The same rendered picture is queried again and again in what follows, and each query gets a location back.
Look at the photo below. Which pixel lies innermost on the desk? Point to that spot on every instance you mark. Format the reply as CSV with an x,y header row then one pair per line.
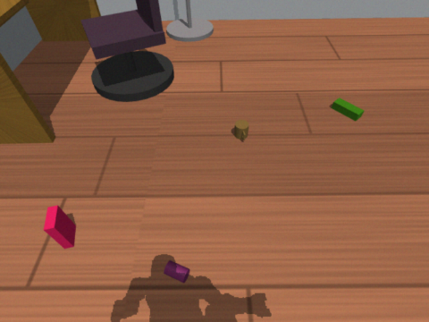
x,y
56,21

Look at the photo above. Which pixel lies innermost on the coat stand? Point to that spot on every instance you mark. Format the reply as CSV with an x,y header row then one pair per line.
x,y
189,29

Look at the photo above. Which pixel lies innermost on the office chair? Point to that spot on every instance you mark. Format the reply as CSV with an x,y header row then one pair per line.
x,y
129,76

